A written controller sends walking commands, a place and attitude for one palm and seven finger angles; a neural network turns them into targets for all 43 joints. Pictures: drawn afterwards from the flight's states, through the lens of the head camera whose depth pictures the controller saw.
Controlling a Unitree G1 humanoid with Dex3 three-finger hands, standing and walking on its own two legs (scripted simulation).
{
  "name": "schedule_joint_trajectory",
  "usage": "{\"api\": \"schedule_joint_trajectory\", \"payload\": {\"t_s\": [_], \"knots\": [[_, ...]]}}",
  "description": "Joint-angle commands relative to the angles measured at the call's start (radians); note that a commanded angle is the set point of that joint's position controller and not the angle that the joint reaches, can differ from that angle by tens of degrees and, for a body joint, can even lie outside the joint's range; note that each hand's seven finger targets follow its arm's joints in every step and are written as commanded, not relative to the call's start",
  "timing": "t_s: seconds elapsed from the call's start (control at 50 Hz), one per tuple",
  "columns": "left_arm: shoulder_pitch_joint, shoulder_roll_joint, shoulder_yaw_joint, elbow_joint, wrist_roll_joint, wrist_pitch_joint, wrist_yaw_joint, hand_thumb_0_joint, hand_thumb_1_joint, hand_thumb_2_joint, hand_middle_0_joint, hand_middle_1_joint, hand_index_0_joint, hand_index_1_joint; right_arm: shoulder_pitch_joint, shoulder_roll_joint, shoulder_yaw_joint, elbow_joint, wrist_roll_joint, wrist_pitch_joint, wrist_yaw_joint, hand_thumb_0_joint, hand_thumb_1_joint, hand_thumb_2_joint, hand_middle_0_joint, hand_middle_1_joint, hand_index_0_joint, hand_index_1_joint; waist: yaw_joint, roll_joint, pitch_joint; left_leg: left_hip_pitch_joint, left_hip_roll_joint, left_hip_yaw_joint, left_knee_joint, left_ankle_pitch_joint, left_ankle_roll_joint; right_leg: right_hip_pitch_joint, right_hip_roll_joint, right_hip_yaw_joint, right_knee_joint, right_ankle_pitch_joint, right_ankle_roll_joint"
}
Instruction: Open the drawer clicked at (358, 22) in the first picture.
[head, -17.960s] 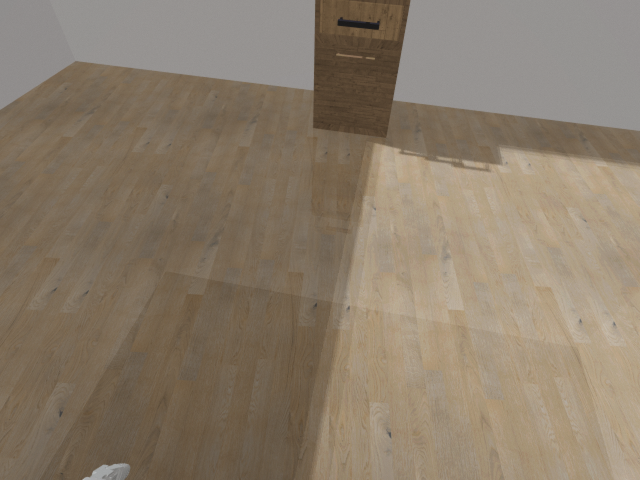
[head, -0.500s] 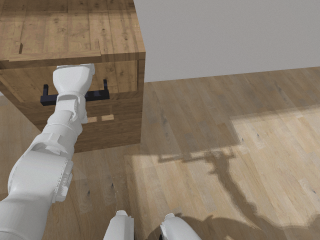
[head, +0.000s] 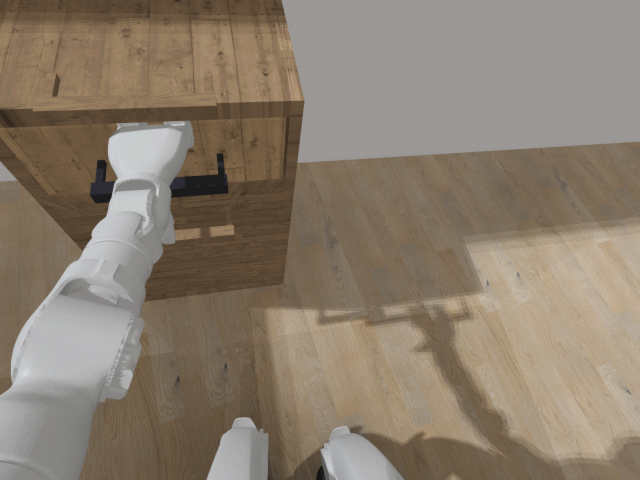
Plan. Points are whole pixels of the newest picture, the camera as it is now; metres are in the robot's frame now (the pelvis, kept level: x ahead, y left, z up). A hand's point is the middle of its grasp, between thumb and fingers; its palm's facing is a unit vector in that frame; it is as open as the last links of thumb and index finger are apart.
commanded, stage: move the hooked fingers above the handle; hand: left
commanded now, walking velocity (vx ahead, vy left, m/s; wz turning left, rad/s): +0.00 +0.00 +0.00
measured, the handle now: (162, 176) +0.57 +0.19 -0.06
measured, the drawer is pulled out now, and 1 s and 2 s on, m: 0.00 0.00 0.00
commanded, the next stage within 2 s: none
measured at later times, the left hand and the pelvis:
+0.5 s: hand (171, 178) +0.51 +0.16 +0.01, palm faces -0.10 -0.08 -0.99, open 13.8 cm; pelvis +0.02 -0.01 +0.01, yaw +0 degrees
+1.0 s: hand (174, 174) +0.52 +0.16 +0.00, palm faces -0.09 -0.10 -0.99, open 13.8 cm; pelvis +0.02 -0.01 +0.01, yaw +1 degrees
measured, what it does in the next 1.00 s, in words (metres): stands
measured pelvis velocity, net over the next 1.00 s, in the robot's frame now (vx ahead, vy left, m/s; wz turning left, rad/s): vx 0.02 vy -0.01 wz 0.01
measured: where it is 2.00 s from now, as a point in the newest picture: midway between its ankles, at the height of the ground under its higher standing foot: outside the picture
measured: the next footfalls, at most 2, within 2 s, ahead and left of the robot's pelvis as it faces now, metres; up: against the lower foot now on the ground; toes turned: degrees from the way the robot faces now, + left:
none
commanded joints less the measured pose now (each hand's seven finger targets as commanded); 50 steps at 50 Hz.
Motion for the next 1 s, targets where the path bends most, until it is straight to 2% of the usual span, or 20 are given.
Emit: {"api": "schedule_joint_trajectory", "payload": {"t_s": [0.0, 0.04, 0.08, 0.18, 0.22, 0.32, 0.4, 0.44, 0.46, 0.52, 0.6, 0.64, 0.68, 0.7, 0.72, 0.76, 0.82, 0.84, 0.92, 0.98], "knots": [[-0.396, 0.217, 0.127, -0.168, 0.049, 0.019, 0.126, 0.000, -0.500, 0.300, -0.300, -1.200, -0.300, -1.200, 0.150, -0.183, -0.059, -0.063, -0.013, 0.009, 0.000, 0.000, -0.900, -0.900, 0.200, 0.300, 0.200, 0.300, 0.012, 0.167, -0.409, 0.559, 0.068, -0.012, -0.094, 0.343, -0.018, -0.097, -0.023, -0.062, -0.091, 0.206, -0.055], [-0.403, 0.312, 0.204, -0.215, 0.056, 0.043, 0.171, 0.000, -0.500, 0.300, -0.300, -1.200, -0.300, -1.200, 0.140, -0.188, -0.057, -0.084, -0.014, 0.020, 0.002, 0.000, -0.900, -0.900, 0.200, 0.300, 0.200, 0.300, 0.039, 0.167, -0.490, 0.566, 0.068, 0.001, -0.082, 0.395, -0.016, -0.035, -0.023, -0.056, -0.079, 0.247, -0.050], [-0.402, 0.354, 0.230, -0.258, 0.054, 0.071, 0.197, 0.000, -0.500, 0.300, -0.300, -1.200, -0.300, -1.200, 0.124, -0.187, -0.055, -0.101, -0.012, 0.028, 0.002, 0.000, -0.900, -0.900, 0.200, 0.300, 0.200, 0.300, 0.050, 0.156, -0.571, 0.569, 0.063, 0.022, -0.072, 0.426, -0.009, 0.050, -0.024, -0.047, -0.085, 0.310, -0.042], [-0.445, 0.305, 0.165, -0.332, 0.029, 0.109, 0.163, 0.000, -0.500, 0.300, -0.300, -1.200, -0.300, -1.200, 0.131, -0.187, -0.066, -0.085, -0.001, 0.025, -0.004, 0.000, -0.900, -0.900, 0.200, 0.300, 0.200, 0.300, 0.013, 0.129, -0.649, 0.661, 0.063, 0.029, -0.085, 0.464, -0.004, 0.136, -0.024, -0.040, -0.129, 0.395, -0.024], [-0.457, 0.199, 0.081, -0.340, -0.011, 0.106, 0.112, 0.000, -0.500, 0.300, -0.300, -1.200, -0.300, -1.200, 0.143, -0.183, -0.074, -0.070, 0.003, 0.017, -0.006, 0.000, -0.900, -0.900, 0.200, 0.300, 0.200, 0.300, -0.024, 0.100, -0.633, 0.705, 0.065, 0.020, -0.098, 0.465, 0.001, 0.137, -0.025, -0.039, -0.159, 0.397, -0.020], [-0.416, 0.010, -0.073, -0.310, -0.058, 0.048, -0.004, 0.000, -0.500, 0.300, -0.300, -1.200, -0.300, -1.200, 0.156, -0.168, -0.079, -0.024, 0.007, 0.013, -0.013, 0.000, -0.900, -0.900, 0.200, 0.300, 0.200, 0.300, -0.065, 0.074, -0.423, 0.713, 0.068, 0.012, -0.139, 0.405, 0.006, 0.079, -0.027, -0.035, -0.223, 0.338, -0.022], [-0.311, 0.031, -0.033, -0.218, -0.028, -0.012, -0.012, 0.000, -0.500, 0.300, -0.300, -1.200, -0.300, -1.200, 0.152, -0.160, -0.071, -0.016, 0.000, 0.026, -0.011, 0.000, -0.900, -0.900, 0.200, 0.300, 0.200, 0.300, -0.031, 0.073, -0.297, 0.614, 0.060, 0.015, -0.138, 0.376, 0.003, 0.032, -0.025, -0.040, -0.202, 0.314, -0.038], [-0.273, 0.090, 0.029, -0.159, -0.003, -0.021, 0.020, 0.000, -0.500, 0.300, -0.300, -1.200, -0.300, -1.200, 0.141, -0.163, -0.062, -0.029, 0.001, 0.036, -0.005, 0.000, -0.900, -0.900, 0.200, 0.300, 0.200, 0.300, -0.013, 0.069, -0.262, 0.550, 0.057, 0.018, -0.133, 0.357, 0.003, 0.013, -0.024, -0.040, -0.181, 0.299, -0.044], [-0.270, 0.162, 0.086, -0.153, 0.012, -0.021, 0.046, 0.000, -0.500, 0.300, -0.300, -1.200, -0.300, -1.200, 0.137, -0.167, -0.058, -0.041, 0.000, 0.041, -0.006, 0.000, -0.900, -0.900, 0.200, 0.300, 0.200, 0.300, 0.004, 0.065, -0.261, 0.500, 0.054, 0.025, -0.124, 0.342, 0.004, 0.028, -0.026, -0.036, -0.166, 0.301, -0.046], [-0.272, 0.322, 0.216, -0.183, 0.039, 0.005, 0.135, 0.000, -0.500, 0.300, -0.300, -1.200, -0.300, -1.200, 0.106, -0.172, -0.046, -0.077, -0.009, 0.051, -0.004, 0.000, -0.900, -0.900, 0.200, 0.300, 0.200, 0.300, 0.063, 0.089, -0.356, 0.429, 0.045, 0.045, -0.103, 0.348, 0.005, 0.088, -0.032, -0.023, -0.116, 0.331, -0.049], [-0.301, 0.370, 0.243, -0.247, 0.068, 0.061, 0.225, 0.000, -0.500, 0.300, -0.300, -1.200, -0.300, -1.200, 0.088, -0.175, -0.049, -0.117, -0.013, 0.049, -0.002, 0.000, -0.900, -0.900, 0.200, 0.300, 0.200, 0.300, 0.075, 0.098, -0.526, 0.453, 0.041, 0.066, -0.077, 0.402, 0.004, 0.168, -0.032, -0.015, -0.092, 0.408, -0.035], [-0.343, 0.369, 0.237, -0.280, 0.060, 0.085, 0.224, 0.000, -0.500, 0.300, -0.300, -1.200, -0.300, -1.200, 0.101, -0.181, -0.058, -0.111, -0.008, 0.042, 0.000, 0.000, -0.900, -0.900, 0.200, 0.300, 0.200, 0.300, 0.062, 0.117, -0.601, 0.534, 0.051, 0.058, -0.077, 0.453, -0.001, 0.172, -0.031, -0.024, -0.092, 0.436, -0.029], [-0.383, 0.337, 0.202, -0.299, 0.029, 0.104, 0.194, 0.000, -0.500, 0.300, -0.300, -1.200, -0.300, -1.200, 0.121, -0.187, -0.068, -0.096, 0.001, 0.035, 0.000, 0.000, -0.900, -0.900, 0.200, 0.300, 0.200, 0.300, 0.026, 0.087, -0.631, 0.585, 0.055, 0.058, -0.083, 0.458, 0.004, 0.204, -0.031, -0.023, -0.124, 0.461, -0.017], [-0.388, 0.314, 0.181, -0.317, 0.013, 0.105, 0.170, 0.000, -0.500, 0.300, -0.300, -1.200, -0.300, -1.200, 0.133, -0.189, -0.073, -0.088, 0.002, 0.030, -0.001, 0.000, -0.900, -0.900, 0.200, 0.300, 0.200, 0.300, 0.020, 0.084, -0.658, 0.620, 0.055, 0.054, -0.090, 0.471, 0.003, 0.222, -0.030, -0.023, -0.135, 0.477, -0.015], [-0.409, 0.235, 0.118, -0.336, -0.013, 0.102, 0.137, 0.000, -0.500, 0.300, -0.300, -1.200, -0.300, -1.200, 0.137, -0.186, -0.078, -0.082, 0.003, 0.025, -0.001, 0.000, -0.900, -0.900, 0.200, 0.300, 0.200, 0.300, -0.003, 0.078, -0.671, 0.672, 0.058, 0.034, -0.098, 0.492, 0.001, 0.202, -0.029, -0.028, -0.144, 0.467, -0.015], [-0.433, 0.100, 0.006, -0.343, -0.049, 0.089, 0.075, 0.000, -0.500, 0.300, -0.300, -1.200, -0.300, -1.200, 0.152, -0.184, -0.090, -0.046, 0.010, 0.018, -0.003, 0.000, -0.900, -0.900, 0.200, 0.300, 0.200, 0.300, -0.045, 0.071, -0.600, 0.724, 0.066, 0.022, -0.109, 0.451, 0.004, 0.142, -0.027, -0.029, -0.186, 0.405, -0.010], [-0.478, -0.006, -0.100, -0.339, -0.066, 0.045, -0.001, 0.000, -0.500, 0.300, -0.300, -1.200, -0.300, -1.200, 0.158, -0.176, -0.088, -0.016, 0.011, 0.009, -0.017, 0.000, -0.900, -0.900, 0.200, 0.300, 0.200, 0.300, -0.088, 0.056, -0.459, 0.722, 0.071, 0.002, -0.133, 0.382, 0.008, 0.057, -0.030, -0.033, -0.214, 0.315, -0.015], [-0.485, -0.007, -0.103, -0.333, -0.058, 0.019, -0.012, 0.000, -0.500, 0.300, -0.300, -1.200, -0.300, -1.200, 0.157, -0.174, -0.088, -0.004, 0.011, 0.006, -0.021, 0.000, -0.900, -0.900, 0.200, 0.300, 0.200, 0.300, -0.085, 0.074, -0.416, 0.717, 0.072, -0.004, -0.134, 0.366, 0.006, 0.011, -0.032, -0.035, -0.210, 0.292, -0.018], [-0.416, 0.115, 0.017, -0.216, -0.014, -0.027, 0.016, 0.000, -0.500, 0.300, -0.300, -1.200, -0.300, -1.200, 0.156, -0.173, -0.072, 0.006, 0.001, 0.014, -0.022, 0.000, -0.900, -0.900, 0.200, 0.300, 0.200, 0.300, -0.040, 0.128, -0.301, 0.606, 0.062, -0.005, -0.130, 0.327, -0.002, -0.048, -0.029, -0.044, -0.174, 0.248, -0.046], [-0.322, 0.245, 0.142, -0.127, 0.035, -0.002, 0.097, 0.000, -0.500, 0.300, -0.300, -1.200, -0.300, -1.200, 0.135, -0.174, -0.048, -0.038, -0.005, 0.033, -0.011, 0.000, -0.900, -0.900, 0.200, 0.300, 0.200, 0.300, 0.018, 0.129, -0.322, 0.494, 0.052, 0.018, -0.102, 0.353, -0.002, -0.023, -0.026, -0.044, -0.124, 0.266, -0.052]]}}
